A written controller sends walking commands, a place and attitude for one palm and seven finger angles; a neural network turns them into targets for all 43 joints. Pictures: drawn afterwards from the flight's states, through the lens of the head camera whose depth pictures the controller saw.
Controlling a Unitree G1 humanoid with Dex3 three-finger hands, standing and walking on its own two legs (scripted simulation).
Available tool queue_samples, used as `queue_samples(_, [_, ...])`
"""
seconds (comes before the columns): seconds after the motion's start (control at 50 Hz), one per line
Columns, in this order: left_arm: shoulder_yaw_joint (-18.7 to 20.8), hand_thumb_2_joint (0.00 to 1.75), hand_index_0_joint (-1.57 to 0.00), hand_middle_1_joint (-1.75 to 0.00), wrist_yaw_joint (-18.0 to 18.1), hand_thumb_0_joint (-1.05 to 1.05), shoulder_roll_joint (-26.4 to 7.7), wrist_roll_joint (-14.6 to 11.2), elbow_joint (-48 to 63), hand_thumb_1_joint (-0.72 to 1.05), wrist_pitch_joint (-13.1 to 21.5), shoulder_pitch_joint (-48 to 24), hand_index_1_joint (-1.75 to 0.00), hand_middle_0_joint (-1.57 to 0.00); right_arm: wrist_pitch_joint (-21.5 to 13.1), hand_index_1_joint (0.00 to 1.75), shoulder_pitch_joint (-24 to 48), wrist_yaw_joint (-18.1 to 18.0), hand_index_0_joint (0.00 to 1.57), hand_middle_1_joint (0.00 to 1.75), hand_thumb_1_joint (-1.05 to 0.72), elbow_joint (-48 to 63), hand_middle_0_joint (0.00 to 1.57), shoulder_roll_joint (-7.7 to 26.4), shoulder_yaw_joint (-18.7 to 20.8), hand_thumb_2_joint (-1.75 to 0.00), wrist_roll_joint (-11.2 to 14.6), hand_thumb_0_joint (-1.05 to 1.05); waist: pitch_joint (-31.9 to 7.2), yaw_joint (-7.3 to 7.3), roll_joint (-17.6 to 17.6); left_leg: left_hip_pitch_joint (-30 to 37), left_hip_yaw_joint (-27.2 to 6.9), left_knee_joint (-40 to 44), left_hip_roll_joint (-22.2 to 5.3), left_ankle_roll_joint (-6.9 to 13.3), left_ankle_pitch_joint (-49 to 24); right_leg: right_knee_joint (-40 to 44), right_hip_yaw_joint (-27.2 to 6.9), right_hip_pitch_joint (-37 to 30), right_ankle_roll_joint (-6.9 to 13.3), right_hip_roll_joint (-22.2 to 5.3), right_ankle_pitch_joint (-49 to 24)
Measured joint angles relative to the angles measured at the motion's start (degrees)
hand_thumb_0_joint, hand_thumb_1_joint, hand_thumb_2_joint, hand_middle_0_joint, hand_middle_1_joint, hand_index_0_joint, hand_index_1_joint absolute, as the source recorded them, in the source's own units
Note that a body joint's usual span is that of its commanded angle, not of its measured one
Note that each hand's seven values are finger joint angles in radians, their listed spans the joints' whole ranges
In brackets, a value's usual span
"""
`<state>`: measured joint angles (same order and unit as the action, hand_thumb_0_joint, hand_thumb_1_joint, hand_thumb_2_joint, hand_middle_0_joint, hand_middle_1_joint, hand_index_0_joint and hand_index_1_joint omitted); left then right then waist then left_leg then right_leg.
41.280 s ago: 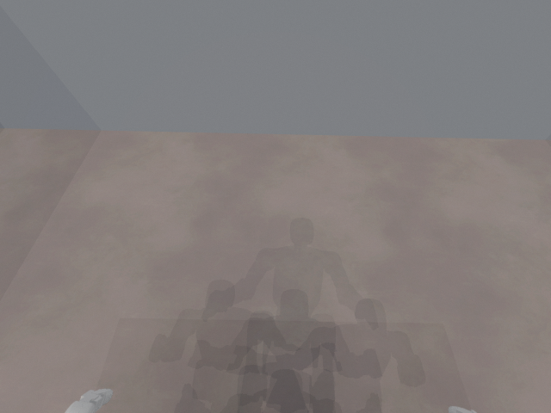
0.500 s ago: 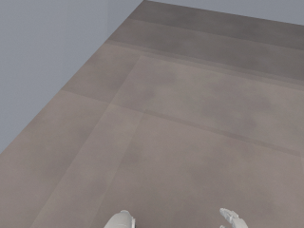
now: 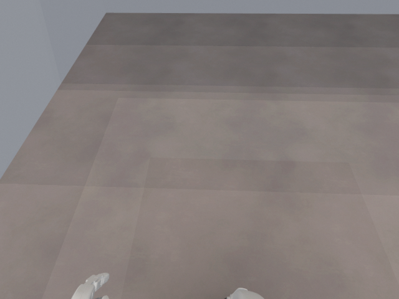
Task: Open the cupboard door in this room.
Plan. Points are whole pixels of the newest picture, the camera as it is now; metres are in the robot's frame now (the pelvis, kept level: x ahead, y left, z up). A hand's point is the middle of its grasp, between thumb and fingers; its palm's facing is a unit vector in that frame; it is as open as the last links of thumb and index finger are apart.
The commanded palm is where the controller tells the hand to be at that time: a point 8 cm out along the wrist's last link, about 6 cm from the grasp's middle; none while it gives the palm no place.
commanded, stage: turn to face it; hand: left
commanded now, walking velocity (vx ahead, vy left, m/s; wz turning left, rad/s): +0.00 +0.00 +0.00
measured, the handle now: out of the picture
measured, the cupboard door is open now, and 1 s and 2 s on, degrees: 45 45 45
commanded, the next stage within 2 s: none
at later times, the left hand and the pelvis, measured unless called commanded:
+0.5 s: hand (116, 285) +0.18 +0.21 -0.17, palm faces +0.23 -0.95 -0.19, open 7.3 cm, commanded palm none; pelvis +0.16 +0.01 +0.01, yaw +12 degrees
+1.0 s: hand (141, 278) +0.18 +0.14 -0.13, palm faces +0.50 -0.82 -0.27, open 7.4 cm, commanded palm none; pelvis +0.22 -0.06 +0.02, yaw +31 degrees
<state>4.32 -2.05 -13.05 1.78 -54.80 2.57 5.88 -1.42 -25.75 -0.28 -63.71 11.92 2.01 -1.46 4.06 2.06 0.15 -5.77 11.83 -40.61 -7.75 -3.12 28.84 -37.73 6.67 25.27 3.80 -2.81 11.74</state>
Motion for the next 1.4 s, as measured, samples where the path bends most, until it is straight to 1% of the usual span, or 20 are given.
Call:
queue_samples(0.04, [-0.4, 0.9, -0.2, -0.3, 0.8, 0.0, 0.6, -0.7, -0.1, 0.91, 0.7, -0.1, -0.3, -0.19, 0.9, 0.29, 1.8, 0.0, 0.2, 0.29, -0.92, -0.5, 0.2, -0.2, 0.0, -0.9, 0.5, 0.01, 1.1, 0.28, 0.6, -7.1, -5.0, -16.8, 0.6, 1.0, 0.7, -1.1, 0.5, -2.0, 0.3, 1.0, 3.5])
queue_samples(0.1, [-1.2, 0.9, -0.2, -0.3, 2.0, 0.0, 1.8, -1.0, -0.9, 0.91, 0.7, 1.7, -0.3, -0.19, 1.1, 0.29, 5.2, -0.3, 0.2, 0.29, -0.92, 0.5, 0.2, -0.9, 0.0, -0.9, 0.6, 0.01, 0.8, 0.61, 0.7, -15.9, -7.3, -24.8, 1.2, 1.1, -3.2, 4.4, 1.0, -7.0, -0.5, 2.1, 3.4])
queue_samples(0.2, [-1.3, 0.9, -0.2, -0.3, 3.2, -0.01, 2.7, -1.2, -3.0, 0.94, 0.7, 4.2, -0.3, -0.2, 0.8, 0.29, 9.6, -0.3, 0.2, 0.29, -0.91, 3.7, 0.2, -3.1, -0.4, -0.9, 0.6, 0.0, -0.7, 0.97, -0.3, -22.9, -7.8, -14.2, 1.5, 0.7, -10.3, 12.8, 3.0, -13.9, -0.1, 2.6, 2.7])
queue_samples(0.3, [-1.4, 0.9, -0.2, -0.3, 3.1, -0.01, 2.8, -0.9, -3.7, 0.95, 0.0, 5.2, -0.3, -0.2, 1.8, 0.29, 11.9, -0.1, 0.2, 0.29, -0.95, 4.4, 0.2, -2.8, -0.1, -0.9, 0.5, 0.01, -0.8, -0.38, -0.7, -22.1, -5.4, -3.4, 2.5, 0.9, -13.3, 12.2, 6.5, -18.1, -1.4, 2.1, 6.8])
queue_samples(0.36, [-1.3, 0.9, -0.2, -0.3, 3.1, -0.01, 2.8, -0.9, -3.5, 0.93, -0.7, 6.6, -0.3, -0.2, 1.9, 0.29, 12.6, 0.5, 0.2, 0.29, -0.94, 5.5, 0.2, -2.0, -0.1, -0.9, 0.2, 0.01, -0.6, -1.17, -1.5, -18.4, -4.5, 4.1, 3.9, 2.0, -18.7, 6.3, 8.0, -18.3, -2.7, 0.7, 12.0])
queue_samples(0.38, [-1.2, 0.9, -0.2, -0.3, 3.1, 0.0, 2.8, -1.1, -3.5, 0.93, -1.2, 7.1, -0.3, -0.2, 1.6, 0.29, 12.7, 0.5, 0.2, 0.29, -0.94, 6.1, 0.2, -1.6, -0.1, -0.9, -0.1, 0.01, -0.8, -1.11, -1.6, -18.1, -4.6, 4.3, 4.5, 3.9, -18.0, 1.5, 8.2, -16.5, -3.5, -0.2, 13.9])
queue_samples(0.44, [-1.1, 0.9, -0.2, -0.3, 3.3, 0.0, 2.1, -1.3, -3.2, 0.92, -3.5, 6.3, -0.3, -0.2, 1.5, 0.29, 14.1, 0.0, 0.2, 0.29, -0.93, 7.6, 0.2, -1.4, -0.1, -0.9, -0.3, 0.01, 0.0, -1.0, -2.5, -19.2, -5.3, 1.6, 6.2, 6.9, -14.0, -18.1, 1.3, -7.7, -5.5, -0.3, 21.5])
queue_samples(0.52, [-0.5, 0.9, -0.2, -0.3, 2.9, 0.0, 1.5, -0.8, -1.7, 0.91, -4.6, 3.8, -0.3, -0.2, 1.5, 0.29, 14.6, -0.7, 0.2, 0.29, -0.92, 9.0, 0.2, -1.1, -0.2, -0.9, -0.3, 0.0, 0.5, -1.51, -1.5, -18.1, -7.7, 6.0, 7.2, 6.4, -16.2, -28.0, -3.8, 0.8, -7.0, -0.2, 16.4])
queue_samples(0.64, [-0.1, 0.9, -0.2, -0.3, 2.8, 0.0, 0.5, -0.8, 1.6, 0.91, -4.7, 1.9, -0.3, -0.2, 2.3, 0.3, 15.0, -0.3, 0.2, 0.3, -0.91, 9.7, 0.2, -0.5, 0.1, -0.9, -0.1, 0.0, 0.1, -1.95, 0.3, -16.3, -11.8, 11.6, 7.5, 5.0, -19.0, -20.0, -6.6, 2.8, -8.1, -0.8, 12.6])
queue_samples(0.76, [-0.5, 0.9, -0.2, -0.3, 2.8, 0.0, 0.0, -0.9, 3.8, 0.91, -4.2, 1.4, -0.3, -0.2, 3.7, 0.3, 15.0, 0.3, 0.21, 0.3, -0.91, 10.8, 0.21, 0.8, 1.5, -0.9, 0.0, 0.0, -0.4, -1.08, 2.2, -17.4, -17.0, 9.6, 8.0, 2.1, -18.2, 0.2, -5.6, -5.0, -7.7, 1.0, 9.2])
queue_samples(0.78, [-0.6, 0.9, -0.2, -0.3, 2.8, 0.0, -0.4, -0.7, 4.5, 0.91, -3.6, 2.0, -0.3, -0.2, 4.0, 0.3, 14.8, 0.4, 0.21, 0.3, -0.91, 11.0, 0.21, 0.9, 1.8, -0.9, 0.2, 0.0, -0.9, -1.33, 1.3, -18.6, -17.0, 7.4, 8.7, 1.9, -16.1, 5.0, -5.8, -6.8, -6.4, 0.4, 6.7])
queue_samples(0.84, [-1.2, 0.9, -0.2, -0.3, 3.3, 0.0, 0.8, -0.3, 4.5, 0.91, -3.2, 2.5, -0.3, -0.2, 5.2, 0.3, 15.9, 0.7, 0.2, 0.3, -0.91, 10.7, 0.2, 2.9, 3.0, -0.9, 0.3, 0.0, 0.1, -1.45, 2.4, -23.6, -15.8, -9.6, 9.1, 1.6, -3.5, 3.2, -3.4, -7.5, -4.1, -0.3, 6.5])
queue_samples(0.92, [-1.9, 0.9, -0.2, -0.3, 3.5, 0.0, 2.0, -0.4, 4.2, 0.9, -3.4, 4.7, -0.3, -0.2, 5.9, 0.29, 16.7, 1.3, 0.2, 0.29, -0.91, 10.8, 0.2, 4.1, 3.5, -0.9, 0.2, 0.01, 0.5, -0.9, 1.6, -26.1, -11.4, -23.1, 7.6, 0.0, -4.2, 6.5, -0.3, -10.8, -3.7, -2.2, 6.7])
queue_samples(1.04, [-2.2, 0.9, -0.2, -0.3, 3.2, 0.0, 2.2, -0.2, 3.8, 0.9, -2.8, 6.6, -0.3, -0.2, 5.6, 0.29, 18.4, 1.7, 0.2, 0.29, -0.91, 11.4, 0.2, 3.4, 2.4, -0.9, 0.6, 0.01, 2.0, -1.9, -1.5, -18.9, -7.4, -7.5, 6.2, -0.5, -3.9, 7.0, 4.3, -13.0, -3.8, -4.8, 8.0])
queue_samples(1.1, [-2.0, 0.9, -0.2, -0.3, 2.9, 0.0, 1.6, -0.3, 3.4, 0.9, -2.7, 7.6, -0.3, -0.2, 5.1, 0.29, 19.7, 1.8, 0.2, 0.29, -0.91, 12.1, 0.2, 3.0, 1.8, -0.9, 0.6, 0.01, 2.6, -2.62, -2.3, -14.5, -6.0, 2.2, 6.7, 0.5, -7.3, 3.5, 6.7, -12.6, -4.3, -5.9, 10.5])
queue_samples(1.14, [-1.6, 0.9, -0.2, -0.3, 2.6, 0.0, 0.9, -0.8, 3.1, 0.9, -3.1, 8.6, -0.3, -0.2, 4.1, 0.29, 20.1, 1.8, 0.2, 0.29, -0.91, 13.0, 0.2, 3.1, 1.5, -0.9, 0.4, 0.01, 2.1, -2.66, -2.4, -11.7, -5.9, 8.0, 6.9, 2.4, -14.0, -2.9, 7.3, -10.1, -5.3, -6.7, 13.0])
queue_samples(1.2, [-1.0, 0.9, -0.2, -0.3, 3.0, 0.0, -1.0, -0.9, 2.1, 0.9, -5.4, 7.0, -0.3, -0.2, 3.0, 0.29, 20.6, 1.3, 0.2, 0.29, -0.91, 13.5, 0.2, 1.8, 0.9, -0.9, 0.3, 0.0, 2.9, -2.9, -3.7, -12.9, -7.5, 4.8, 7.7, 4.0, -11.0, -19.2, 0.3, -3.1, -7.3, -5.0, 20.3])
queue_samples(1.26, [-0.4, 0.9, -0.2, -0.3, 3.0, 0.01, -1.7, -0.9, 2.1, 0.91, -6.2, 5.2, -0.3, -0.2, 3.0, 0.29, 19.6, 0.6, 0.2, 0.29, -0.91, 13.6, 0.2, 1.2, 0.5, -0.9, 0.0, 0.0, 2.6, -2.9, -2.5, -12.3, -10.2, 6.7, 7.3, 3.3, -11.7, -24.7, -2.9, 1.2, -8.2, -3.1, 18.2])
queue_samples(1.32, [-0.3, 0.9, -0.2, -0.3, 2.6, 0.01, -1.7, -1.0, 3.4, 0.91, -6.0, 3.8, -0.3, -0.2, 3.6, 0.3, 18.8, 0.4, 0.2, 0.3, -0.91, 13.0, 0.2, 1.3, 0.5, -0.9, -0.2, 0.0, 2.4, -2.9, -0.9, -11.6, -12.6, 8.5, 6.9, 2.5, -13.1, -20.4, -4.5, 1.9, -8.4, -2.3, 15.7])
queue_samples(1.4, [-0.4, 0.9, -0.2, -0.3, 2.2, 0.0, -1.4, -1.0, 5.1, 0.91, -4.9, 3.0, -0.3, -0.2, 4.5, 0.3, 18.0, 0.6, 0.21, 0.3, -0.91, 12.4, 0.21, 1.7, 0.9, -0.9, -0.2, 0.0, 1.7, -2.55, 1.1, -12.4, -15.8, 7.6, 6.7, 0.9, -12.9, -6.7, -4.5, -2.3, -8.2, -0.7, 11.5])
